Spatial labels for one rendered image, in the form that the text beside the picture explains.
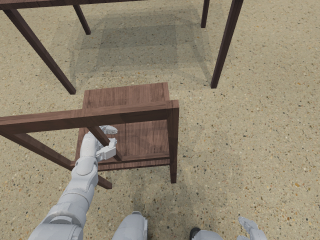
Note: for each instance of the robot left upper arm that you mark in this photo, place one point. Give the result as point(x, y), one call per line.
point(52, 231)

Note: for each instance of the chair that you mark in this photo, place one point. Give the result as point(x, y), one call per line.
point(147, 124)

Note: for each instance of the robot left hand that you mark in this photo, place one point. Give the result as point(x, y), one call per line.
point(92, 147)

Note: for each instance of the robot left forearm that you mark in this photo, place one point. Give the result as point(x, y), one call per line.
point(76, 199)

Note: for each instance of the left robot shin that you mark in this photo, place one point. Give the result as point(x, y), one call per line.
point(136, 212)

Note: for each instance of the left robot thigh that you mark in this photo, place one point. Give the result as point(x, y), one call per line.
point(133, 227)

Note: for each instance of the table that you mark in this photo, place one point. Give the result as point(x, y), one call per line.
point(10, 7)

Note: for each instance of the robot right hand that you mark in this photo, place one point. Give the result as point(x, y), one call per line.
point(252, 229)

